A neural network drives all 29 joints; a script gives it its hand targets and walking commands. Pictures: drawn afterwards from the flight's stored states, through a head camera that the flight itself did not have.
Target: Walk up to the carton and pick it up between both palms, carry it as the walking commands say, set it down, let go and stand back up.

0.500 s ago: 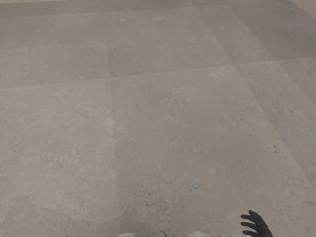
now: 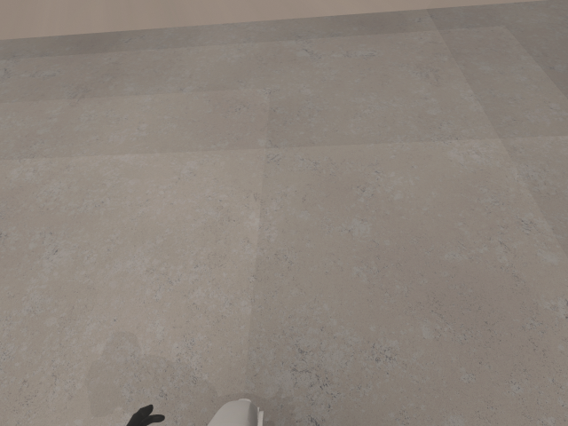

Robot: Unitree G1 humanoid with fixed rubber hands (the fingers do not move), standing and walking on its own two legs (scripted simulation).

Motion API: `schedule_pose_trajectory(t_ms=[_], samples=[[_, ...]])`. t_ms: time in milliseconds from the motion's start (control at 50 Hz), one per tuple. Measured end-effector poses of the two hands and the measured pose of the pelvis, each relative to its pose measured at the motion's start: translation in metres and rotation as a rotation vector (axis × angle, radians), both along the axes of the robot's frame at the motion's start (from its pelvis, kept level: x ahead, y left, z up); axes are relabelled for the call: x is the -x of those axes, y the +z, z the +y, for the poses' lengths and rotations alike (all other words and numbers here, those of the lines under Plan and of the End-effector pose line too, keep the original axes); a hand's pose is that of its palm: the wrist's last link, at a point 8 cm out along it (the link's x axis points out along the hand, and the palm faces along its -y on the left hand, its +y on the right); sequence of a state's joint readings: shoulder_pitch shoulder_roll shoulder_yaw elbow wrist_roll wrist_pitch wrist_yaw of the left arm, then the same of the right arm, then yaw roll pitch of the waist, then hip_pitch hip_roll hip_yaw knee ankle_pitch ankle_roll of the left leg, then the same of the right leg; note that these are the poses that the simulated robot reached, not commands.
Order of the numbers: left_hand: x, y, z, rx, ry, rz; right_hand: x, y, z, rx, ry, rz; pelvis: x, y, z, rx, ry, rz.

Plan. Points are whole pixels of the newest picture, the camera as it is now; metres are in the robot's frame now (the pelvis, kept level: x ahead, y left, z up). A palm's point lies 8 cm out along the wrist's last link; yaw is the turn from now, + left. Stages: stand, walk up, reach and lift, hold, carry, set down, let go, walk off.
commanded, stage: walk up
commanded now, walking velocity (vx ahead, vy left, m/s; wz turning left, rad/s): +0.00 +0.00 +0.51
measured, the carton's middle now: out of the picture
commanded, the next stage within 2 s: none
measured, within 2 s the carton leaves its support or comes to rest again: neither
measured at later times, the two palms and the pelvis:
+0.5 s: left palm out of the picture -0.02 +0.32 -0.13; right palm (427, 421) +0.15 -0.17 -0.10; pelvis -0.02 +0.05 +0.00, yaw +15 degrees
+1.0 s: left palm out of the picture -0.06 +0.25 -0.10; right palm (443, 398) +0.18 -0.21 -0.13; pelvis -0.01 -0.02 +0.00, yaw +30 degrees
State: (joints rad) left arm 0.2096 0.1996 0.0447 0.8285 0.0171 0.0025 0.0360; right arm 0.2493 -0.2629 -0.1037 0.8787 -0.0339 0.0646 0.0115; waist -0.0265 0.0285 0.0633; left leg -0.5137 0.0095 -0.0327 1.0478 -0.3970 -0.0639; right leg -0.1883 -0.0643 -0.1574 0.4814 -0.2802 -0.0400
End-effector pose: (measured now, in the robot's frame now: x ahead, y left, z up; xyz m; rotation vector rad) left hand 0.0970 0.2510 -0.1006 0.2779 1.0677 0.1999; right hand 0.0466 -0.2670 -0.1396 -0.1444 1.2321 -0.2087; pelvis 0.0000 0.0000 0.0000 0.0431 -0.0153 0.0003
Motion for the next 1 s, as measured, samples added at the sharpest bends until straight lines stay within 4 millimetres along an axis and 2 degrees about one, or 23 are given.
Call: schedule_pose_trajectory(t_ms=[80,160,260,340,400,540,700,800,860,1000], samples=[[0.034,-0.004,-0.001,0.016,0.063,0.043,-0.017,0.003,0.002,-0.002,0.076,0.004,0.002,0.002,-0.002,0.003,0.054,-0.004],[0.069,-0.014,0.006,0.027,0.120,0.094,-0.044,0.007,0.014,-0.008,0.152,-0.023,0.006,0.000,0.001,0.016,0.099,-0.002],[0.110,-0.031,0.023,0.058,0.203,0.147,-0.084,0.017,0.045,0.005,0.254,-0.084,0.008,-0.006,0.013,0.039,0.157,0.011],[0.132,-0.051,0.043,0.094,0.274,0.161,-0.113,0.023,0.073,0.038,0.331,-0.157,0.009,-0.016,0.031,0.051,0.197,0.015],[0.133,-0.050,0.052,0.106,0.292,0.155,-0.118,0.032,0.086,0.058,0.358,-0.189,0.013,-0.012,0.040,0.058,0.217,0.010],[0.111,-0.030,0.067,0.098,0.301,0.072,-0.093,0.037,0.091,0.074,0.376,-0.128,0.023,0.001,0.047,0.083,0.286,0.015],[0.092,-0.016,0.065,0.054,0.310,0.014,-0.072,0.025,0.068,0.060,0.388,-0.064,0.026,0.000,0.031,0.072,0.349,0.029],[0.087,-0.006,0.047,0.011,0.344,-0.044,-0.077,0.008,0.044,0.035,0.403,-0.038,0.022,-0.006,0.009,0.053,0.402,0.043],[0.102,-0.004,0.032,-0.005,0.390,-0.043,-0.091,0.002,0.037,0.027,0.436,-0.043,0.020,-0.008,-0.004,0.042,0.436,0.035],[0.158,-0.001,0.003,-0.004,0.540,0.004,-0.134,0.011,0.053,0.001,0.595,-0.058,0.013,0.001,-0.017,0.011,0.526,0.008]])
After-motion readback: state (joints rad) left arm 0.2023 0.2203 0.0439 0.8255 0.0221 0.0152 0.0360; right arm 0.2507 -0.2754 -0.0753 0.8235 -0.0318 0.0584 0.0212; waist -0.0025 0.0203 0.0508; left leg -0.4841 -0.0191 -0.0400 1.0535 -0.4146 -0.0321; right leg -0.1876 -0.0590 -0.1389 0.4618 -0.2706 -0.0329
